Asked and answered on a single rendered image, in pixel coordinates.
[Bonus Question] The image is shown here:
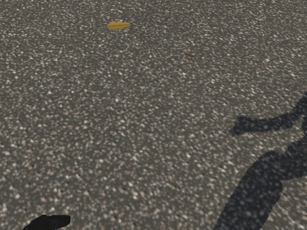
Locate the left robot hand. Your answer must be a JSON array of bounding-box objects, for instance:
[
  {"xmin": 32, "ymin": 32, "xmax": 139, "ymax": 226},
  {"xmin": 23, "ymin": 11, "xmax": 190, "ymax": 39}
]
[{"xmin": 20, "ymin": 215, "xmax": 71, "ymax": 230}]

